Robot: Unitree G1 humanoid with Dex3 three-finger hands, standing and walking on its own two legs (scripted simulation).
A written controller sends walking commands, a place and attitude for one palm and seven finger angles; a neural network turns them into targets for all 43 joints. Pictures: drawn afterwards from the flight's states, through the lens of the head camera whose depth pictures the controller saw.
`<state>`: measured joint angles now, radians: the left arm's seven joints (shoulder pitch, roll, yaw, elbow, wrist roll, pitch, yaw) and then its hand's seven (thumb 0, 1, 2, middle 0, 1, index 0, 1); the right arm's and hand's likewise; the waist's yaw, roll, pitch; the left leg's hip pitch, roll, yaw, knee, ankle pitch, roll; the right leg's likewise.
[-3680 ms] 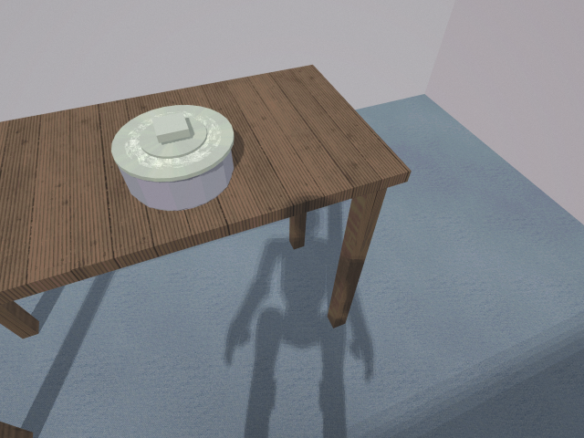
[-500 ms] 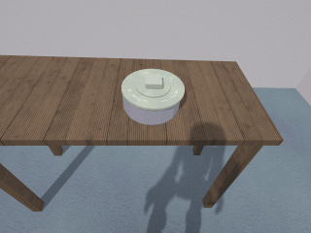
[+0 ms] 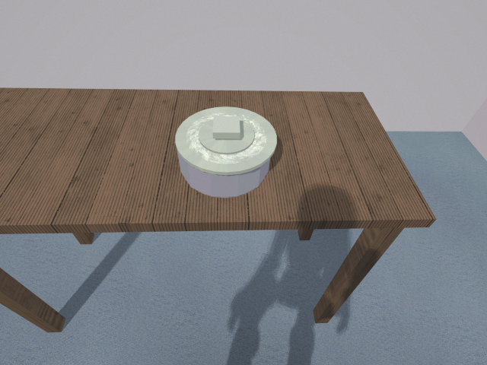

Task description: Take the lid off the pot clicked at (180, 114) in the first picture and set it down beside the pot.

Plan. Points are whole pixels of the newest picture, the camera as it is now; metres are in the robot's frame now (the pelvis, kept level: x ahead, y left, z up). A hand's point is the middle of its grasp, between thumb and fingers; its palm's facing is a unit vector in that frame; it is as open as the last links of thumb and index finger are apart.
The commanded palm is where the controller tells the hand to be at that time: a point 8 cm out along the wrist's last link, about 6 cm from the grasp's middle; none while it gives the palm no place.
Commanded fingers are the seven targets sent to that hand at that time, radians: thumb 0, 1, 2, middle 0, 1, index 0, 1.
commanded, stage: look again from close up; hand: left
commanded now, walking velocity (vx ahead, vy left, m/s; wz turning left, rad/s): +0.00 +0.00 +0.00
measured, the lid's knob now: (226, 127) +0.53 +0.07 +0.10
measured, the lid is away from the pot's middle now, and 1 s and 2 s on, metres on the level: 0.00 0.00 0.00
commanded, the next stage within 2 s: lift the closed hand beside the body in 0.46 s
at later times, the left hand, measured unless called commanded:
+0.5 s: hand out of the picture +0.00 +0.14 -0.18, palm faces +0.01 -0.99 -0.15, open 7.3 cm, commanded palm none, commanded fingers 0.00 0.90 0.90 -0.20 -0.30 -0.20 -0.30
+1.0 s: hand (133, 363) +0.13 +0.17 -0.02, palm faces +0.27 -0.94 -0.22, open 4.1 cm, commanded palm +0.08 +0.22 +0.01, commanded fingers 0.00 0.90 0.90 -1.21 -1.40 -1.21 -1.40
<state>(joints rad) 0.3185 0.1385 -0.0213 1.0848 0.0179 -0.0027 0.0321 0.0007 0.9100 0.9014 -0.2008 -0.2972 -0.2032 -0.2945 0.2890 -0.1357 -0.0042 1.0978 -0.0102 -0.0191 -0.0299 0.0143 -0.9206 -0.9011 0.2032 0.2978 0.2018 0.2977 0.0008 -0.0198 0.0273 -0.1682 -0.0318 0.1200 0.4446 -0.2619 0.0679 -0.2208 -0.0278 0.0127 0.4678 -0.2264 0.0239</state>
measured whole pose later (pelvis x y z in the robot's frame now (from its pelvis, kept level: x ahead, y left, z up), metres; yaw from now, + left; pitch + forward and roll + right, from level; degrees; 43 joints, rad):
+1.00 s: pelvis +0.01 -0.03 +0.00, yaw +4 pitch -2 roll -1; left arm 0.61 0.20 0.04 -0.05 -0.03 -0.06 0.06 0.01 0.91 0.90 -0.80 -0.95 -0.80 -0.95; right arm 0.11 -0.23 -0.03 0.51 0.02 -0.18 -0.03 0.02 -0.91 -0.90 0.20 0.30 0.20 0.30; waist 0.04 0.00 -0.02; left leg -0.20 0.00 0.03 0.52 -0.30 0.02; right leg -0.20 0.00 -0.07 0.50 -0.27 -0.02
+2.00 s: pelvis +0.01 -0.03 +0.00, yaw +4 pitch -4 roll -1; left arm 0.61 0.30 0.22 -0.44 -0.03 -0.12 0.08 0.01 0.89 0.90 -1.30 -1.50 -1.31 -1.49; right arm 0.18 -0.19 0.02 0.60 0.00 -0.18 -0.05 0.02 -0.90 -0.90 0.21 0.30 0.20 0.30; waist 0.07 0.05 0.02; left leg -0.12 0.00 0.04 0.47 -0.28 0.03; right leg -0.12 0.00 -0.07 0.44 -0.24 -0.01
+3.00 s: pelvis -0.03 -0.03 +0.00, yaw +5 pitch -3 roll +0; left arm 0.04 0.69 0.07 -0.22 0.73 0.05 -0.30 0.00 -0.13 1.45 -0.94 -0.31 -0.94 -0.31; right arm 0.15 -0.29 0.02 0.57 0.05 0.04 0.00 0.02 -0.90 -0.90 0.20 0.30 0.20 0.30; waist 0.06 0.12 0.02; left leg -0.19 -0.03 0.03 0.43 -0.20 0.04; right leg -0.20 -0.03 -0.07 0.44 -0.19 -0.01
